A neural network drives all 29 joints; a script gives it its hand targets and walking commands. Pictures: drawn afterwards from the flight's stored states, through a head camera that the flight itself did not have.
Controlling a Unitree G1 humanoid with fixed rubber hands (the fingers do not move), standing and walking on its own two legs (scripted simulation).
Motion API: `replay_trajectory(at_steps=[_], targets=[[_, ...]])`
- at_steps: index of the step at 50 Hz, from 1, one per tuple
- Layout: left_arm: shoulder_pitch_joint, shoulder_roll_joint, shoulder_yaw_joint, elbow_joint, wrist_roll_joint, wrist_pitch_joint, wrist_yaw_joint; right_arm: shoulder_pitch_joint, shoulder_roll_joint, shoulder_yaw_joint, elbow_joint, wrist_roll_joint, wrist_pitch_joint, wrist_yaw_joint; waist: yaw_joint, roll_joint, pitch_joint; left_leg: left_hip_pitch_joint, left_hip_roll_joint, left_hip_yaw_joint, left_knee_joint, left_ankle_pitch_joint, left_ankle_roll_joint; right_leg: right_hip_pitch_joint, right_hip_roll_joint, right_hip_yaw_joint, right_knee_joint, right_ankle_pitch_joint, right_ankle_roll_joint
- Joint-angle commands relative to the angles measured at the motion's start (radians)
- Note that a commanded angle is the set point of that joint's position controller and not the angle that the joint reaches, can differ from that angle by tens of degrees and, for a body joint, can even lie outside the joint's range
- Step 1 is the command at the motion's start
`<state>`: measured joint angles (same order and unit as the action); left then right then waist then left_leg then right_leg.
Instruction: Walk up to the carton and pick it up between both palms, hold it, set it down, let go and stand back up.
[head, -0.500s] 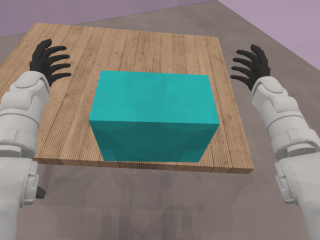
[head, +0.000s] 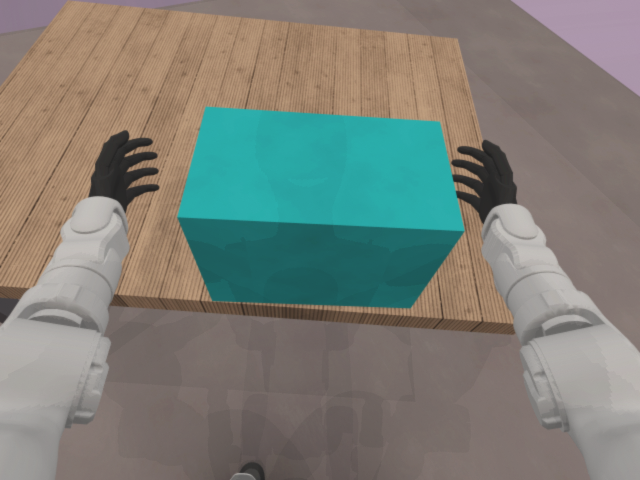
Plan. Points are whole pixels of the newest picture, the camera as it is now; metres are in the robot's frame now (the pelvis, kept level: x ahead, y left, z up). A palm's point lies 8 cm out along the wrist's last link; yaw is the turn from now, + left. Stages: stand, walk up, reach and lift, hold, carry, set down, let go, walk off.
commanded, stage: reach and lift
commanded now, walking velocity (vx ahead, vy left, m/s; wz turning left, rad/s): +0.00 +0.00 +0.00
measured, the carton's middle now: (318, 217) +0.46 +0.04 +0.00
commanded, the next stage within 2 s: none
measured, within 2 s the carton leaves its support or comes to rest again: neither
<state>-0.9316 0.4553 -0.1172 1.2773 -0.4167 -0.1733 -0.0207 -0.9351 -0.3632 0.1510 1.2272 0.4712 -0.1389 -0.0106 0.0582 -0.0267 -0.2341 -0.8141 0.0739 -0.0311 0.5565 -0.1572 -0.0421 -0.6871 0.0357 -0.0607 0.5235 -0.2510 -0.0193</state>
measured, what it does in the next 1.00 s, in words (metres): stands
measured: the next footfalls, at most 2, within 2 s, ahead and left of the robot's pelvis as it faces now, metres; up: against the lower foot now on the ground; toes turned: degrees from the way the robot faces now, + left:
none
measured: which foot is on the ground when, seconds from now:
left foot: down 0.00-1.00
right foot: down 0.00-1.00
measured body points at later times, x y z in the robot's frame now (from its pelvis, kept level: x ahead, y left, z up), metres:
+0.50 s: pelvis +0.00 +0.00 -0.02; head +0.10 +0.02 +0.42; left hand +0.45 +0.28 +0.05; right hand +0.49 -0.18 +0.06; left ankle +0.04 +0.14 -0.72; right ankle -0.02 -0.11 -0.72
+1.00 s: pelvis -0.01 +0.01 -0.01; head +0.09 +0.03 +0.42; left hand +0.45 +0.25 +0.04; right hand +0.48 -0.16 +0.06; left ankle +0.04 +0.14 -0.72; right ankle -0.02 -0.11 -0.72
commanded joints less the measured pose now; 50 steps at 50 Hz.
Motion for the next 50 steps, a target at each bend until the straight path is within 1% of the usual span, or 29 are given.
replay_trajectory(at_steps=[1, 3, 4, 6, 8, 9, 11, 12, 15, 16, 18, 19, 20, 23, 25, 26, 27, 28, 29, 31, 33, 36, 38, 39, 40, 43, 47, 48, 50], targets=[[-0.549, 0.218, 0.028, -0.138, -0.018, -0.094, -0.004, -0.530, -0.270, -0.049, -0.184, -0.006, -0.088, -0.007, -0.011, 0.068, -0.853, 0.538, -0.047, 0.074, 0.107, 0.451, -0.031, 0.156, 0.011, -0.030, 0.018, 0.427, 0.062], [-0.544, 0.214, 0.029, -0.128, -0.011, -0.114, -0.010, -0.524, -0.263, -0.027, -0.159, 0.013, -0.103, -0.005, -0.004, 0.075, -0.880, 0.494, -0.050, 0.081, 0.114, 0.436, -0.030, 0.174, 0.009, -0.028, 0.052, 0.457, 0.071], [-0.530, 0.217, 0.036, -0.106, -0.008, -0.121, -0.011, -0.514, -0.261, -0.009, -0.147, 0.023, -0.107, -0.005, 0.001, 0.067, -0.879, 0.475, -0.052, 0.083, 0.121, 0.440, -0.028, 0.184, 0.008, -0.023, 0.064, 0.473, 0.073], [-0.523, 0.221, 0.040, -0.105, -0.007, -0.133, -0.014, -0.516, -0.257, 0.012, -0.164, 0.040, -0.119, -0.006, 0.011, 0.045, -0.910, 0.430, -0.057, 0.088, 0.129, 0.440, -0.021, 0.213, 0.007, -0.017, 0.088, 0.504, 0.085], [-0.509, 0.226, 0.045, -0.101, -0.003, -0.134, -0.016, -0.511, -0.254, 0.031, -0.164, 0.058, -0.120, -0.005, 0.014, 0.050, -0.909, 0.401, -0.061, 0.091, 0.132, 0.435, -0.017, 0.230, 0.003, -0.008, 0.105, 0.530, 0.087], [-0.499, 0.230, 0.052, -0.088, 0.008, -0.131, -0.019, -0.506, -0.251, 0.038, -0.161, 0.063, -0.118, -0.006, 0.020, 0.039, -0.898, 0.382, -0.063, 0.095, 0.132, 0.426, -0.014, 0.238, 0.003, -0.004, 0.108, 0.531, 0.090], [-0.499, 0.220, 0.052, -0.095, 0.004, -0.129, -0.020, -0.503, -0.253, 0.046, -0.159, 0.075, -0.120, -0.002, 0.021, 0.036, -0.883, 0.377, -0.061, 0.094, 0.125, 0.417, -0.014, 0.235, 0.004, -0.008, 0.111, 0.525, 0.088], [-0.497, 0.220, 0.058, -0.107, 0.007, -0.129, -0.020, -0.507, -0.247, 0.055, -0.171, 0.082, -0.120, -0.001, 0.029, 0.036, -0.887, 0.376, -0.061, 0.094, 0.131, 0.419, -0.011, 0.236, 0.005, -0.006, 0.117, 0.526, 0.089], [-0.511, 0.207, 0.056, -0.150, 0.018, -0.128, -0.009, -0.502, -0.248, 0.050, -0.164, 0.096, -0.120, 0.005, 0.033, 0.085, -0.907, 0.425, -0.055, 0.098, 0.147, 0.443, -0.028, 0.178, 0.014, -0.013, 0.109, 0.476, 0.075], [-0.514, 0.208, 0.067, -0.163, 0.020, -0.125, -0.008, -0.502, -0.246, 0.049, -0.176, 0.095, -0.119, 0.007, 0.041, 0.085, -0.904, 0.431, -0.054, 0.096, 0.149, 0.443, -0.025, 0.160, 0.012, -0.011, 0.108, 0.470, 0.073], [-0.504, 0.203, 0.069, -0.164, 0.017, -0.120, -0.006, -0.507, -0.242, 0.044, -0.185, 0.086, -0.116, 0.009, 0.039, 0.055, -0.900, 0.422, -0.052, 0.091, 0.148, 0.437, -0.020, 0.156, 0.017, -0.013, 0.108, 0.461, 0.074], [-0.515, 0.193, 0.064, -0.174, 0.010, -0.119, -0.004, -0.512, -0.244, 0.041, -0.185, 0.083, -0.116, 0.008, 0.034, 0.058, -0.908, 0.426, -0.051, 0.091, 0.152, 0.444, -0.022, 0.160, 0.016, -0.015, 0.112, 0.468, 0.074], [-0.510, 0.193, 0.071, -0.170, 0.017, -0.117, -0.004, -0.513, -0.241, 0.037, -0.181, 0.082, -0.114, 0.009, 0.039, 0.062, -0.895, 0.428, -0.053, 0.091, 0.154, 0.439, -0.020, 0.149, 0.014, -0.014, 0.110, 0.456, 0.071], [-0.501, 0.171, 0.068, -0.150, 0.022, -0.111, -0.005, -0.519, -0.223, 0.036, -0.160, 0.063, -0.111, 0.007, 0.038, 0.035, -0.863, 0.421, -0.053, 0.096, 0.149, 0.416, -0.017, 0.146, 0.018, -0.012, 0.105, 0.439, 0.073], [-0.501, 0.151, 0.062, -0.125, 0.028, -0.109, -0.006, -0.523, -0.214, 0.030, -0.133, 0.059, -0.108, 0.005, 0.031, 0.036, -0.825, 0.416, -0.050, 0.090, 0.146, 0.405, -0.017, 0.142, 0.017, -0.012, 0.103, 0.423, 0.070], [-0.502, 0.144, 0.068, -0.114, 0.035, -0.110, -0.007, -0.521, -0.206, 0.031, -0.119, 0.054, -0.107, 0.005, 0.035, 0.037, -0.815, 0.411, -0.051, 0.090, 0.148, 0.401, -0.015, 0.136, 0.013, -0.007, 0.098, 0.411, 0.069], [-0.503, 0.134, 0.065, -0.110, 0.034, -0.114, -0.007, -0.525, -0.197, 0.031, -0.121, 0.043, -0.108, 0.003, 0.035, 0.026, -0.808, 0.409, -0.053, 0.089, 0.148, 0.401, -0.013, 0.142, 0.013, -0.007, 0.099, 0.411, 0.070], [-0.502, 0.124, 0.066, -0.107, 0.042, -0.118, -0.008, -0.525, -0.182, 0.023, -0.119, 0.035, -0.111, 0.002, 0.036, 0.033, -0.811, 0.405, -0.054, 0.091, 0.145, 0.399, -0.016, 0.145, 0.013, -0.007, 0.098, 0.411, 0.070], [-0.499, 0.119, 0.071, -0.109, 0.043, -0.122, -0.009, -0.527, -0.176, 0.017, -0.128, 0.018, -0.115, 0.000, 0.032, 0.020, -0.819, 0.406, -0.053, 0.090, 0.148, 0.404, -0.013, 0.149, 0.014, -0.007, 0.099, 0.416, 0.074], [-0.524, 0.095, 0.062, -0.133, 0.049, -0.129, -0.002, -0.543, -0.171, -0.010, -0.136, 0.002, -0.128, -0.006, 0.019, 0.039, -0.845, 0.432, -0.051, 0.088, 0.150, 0.424, -0.024, 0.131, 0.016, -0.013, 0.098, 0.421, 0.070], [-0.534, 0.084, 0.074, -0.142, 0.075, -0.132, 0.007, -0.543, -0.164, -0.031, -0.122, -0.018, -0.131, -0.009, 0.020, 0.072, -0.854, 0.458, -0.049, 0.091, 0.157, 0.437, -0.033, 0.104, 0.021, -0.012, 0.093, 0.399, 0.061], [-0.528, 0.070, 0.092, -0.123, 0.089, -0.131, 0.015, -0.548, -0.146, -0.038, -0.119, -0.038, -0.130, -0.015, 0.026, 0.055, -0.840, 0.456, -0.049, 0.088, 0.154, 0.430, -0.029, 0.110, 0.018, -0.011, 0.081, 0.393, 0.061], [-0.524, 0.062, 0.107, -0.102, 0.096, -0.135, 0.019, -0.547, -0.129, -0.045, -0.109, -0.058, -0.128, -0.024, 0.022, 0.026, -0.840, 0.413, -0.053, 0.093, 0.140, 0.389, -0.018, 0.156, 0.011, 0.002, 0.082, 0.387, 0.067], [-0.534, 0.055, 0.107, -0.106, 0.103, -0.139, 0.024, -0.549, -0.124, -0.055, -0.099, -0.067, -0.129, -0.027, 0.018, 0.032, -0.835, 0.408, -0.054, 0.091, 0.134, 0.397, -0.023, 0.159, 0.012, 0.000, 0.084, 0.394, 0.067], [-0.541, 0.048, 0.111, -0.111, 0.103, -0.145, 0.027, -0.559, -0.117, -0.060, -0.113, -0.073, -0.133, -0.029, 0.020, 0.024, -0.853, 0.409, -0.054, 0.090, 0.133, 0.393, -0.022, 0.162, 0.012, -0.002, 0.083, 0.395, 0.067], [-0.562, 0.038, 0.114, -0.111, 0.111, -0.154, 0.037, -0.560, -0.102, -0.069, -0.108, -0.084, -0.133, -0.031, 0.019, 0.047, -0.852, 0.412, -0.056, 0.095, 0.130, 0.386, -0.027, 0.163, 0.008, 0.004, 0.081, 0.379, 0.062], [-0.549, 0.025, 0.125, -0.097, 0.126, -0.157, 0.048, -0.559, -0.083, -0.052, -0.093, -0.075, -0.131, -0.029, 0.039, 0.054, -0.841, 0.427, -0.053, 0.097, 0.128, 0.392, -0.026, 0.154, 0.006, 0.010, 0.080, 0.370, 0.059], [-0.553, 0.020, 0.124, -0.104, 0.126, -0.159, 0.050, -0.558, -0.080, -0.053, -0.096, -0.073, -0.133, -0.028, 0.037, 0.068, -0.852, 0.439, -0.050, 0.098, 0.133, 0.400, -0.030, 0.145, 0.006, 0.008, 0.079, 0.367, 0.056], [-0.553, 0.018, 0.131, -0.095, 0.132, -0.162, 0.055, -0.553, -0.076, -0.058, -0.082, -0.081, -0.133, -0.029, 0.043, 0.058, -0.835, 0.441, -0.050, 0.100, 0.130, 0.398, -0.030, 0.143, 0.009, 0.005, 0.075, 0.354, 0.058]])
